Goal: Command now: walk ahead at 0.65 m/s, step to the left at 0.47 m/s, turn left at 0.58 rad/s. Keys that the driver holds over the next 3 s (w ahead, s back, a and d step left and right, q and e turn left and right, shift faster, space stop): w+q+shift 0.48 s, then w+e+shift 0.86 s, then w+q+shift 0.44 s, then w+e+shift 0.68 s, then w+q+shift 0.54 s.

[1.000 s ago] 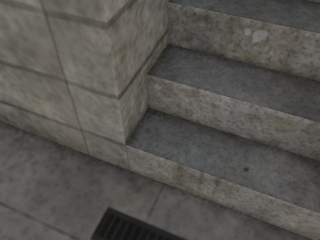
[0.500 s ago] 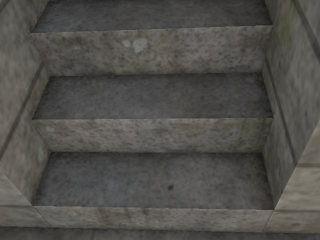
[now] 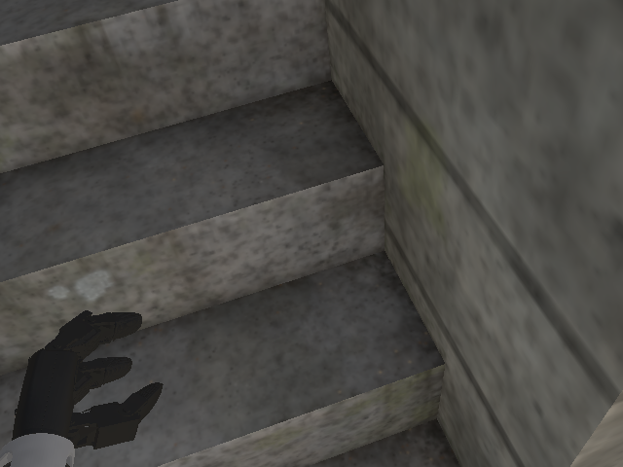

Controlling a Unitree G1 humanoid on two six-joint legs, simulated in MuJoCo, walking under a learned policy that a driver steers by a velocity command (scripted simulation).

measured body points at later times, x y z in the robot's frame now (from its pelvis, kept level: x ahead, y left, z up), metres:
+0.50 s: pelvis +0.19 +0.07 +0.18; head +0.21 +0.06 +0.63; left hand +0.11 +0.37 +0.07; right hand +0.32 -0.16 +0.06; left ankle +0.15 +0.22 -0.35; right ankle +0.19 -0.11 -0.52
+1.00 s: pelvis +0.22 +0.15 +0.20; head +0.21 +0.16 +0.65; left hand +0.29 +0.42 +0.09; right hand +0.45 -0.04 +0.13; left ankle +0.26 +0.28 -0.52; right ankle +0.25 +0.04 -0.42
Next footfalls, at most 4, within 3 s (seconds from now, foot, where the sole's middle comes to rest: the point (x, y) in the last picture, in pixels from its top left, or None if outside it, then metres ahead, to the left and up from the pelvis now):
0.24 right None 0.23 -0.10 -0.55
0.60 left None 0.30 0.30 -0.55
1.08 right None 0.29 0.06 -0.55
1.70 left None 0.45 0.43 -0.35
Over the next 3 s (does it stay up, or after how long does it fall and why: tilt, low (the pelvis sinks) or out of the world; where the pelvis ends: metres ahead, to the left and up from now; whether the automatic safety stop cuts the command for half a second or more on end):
stays up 0.60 0.18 0.46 its command is cut before an obstacle from the start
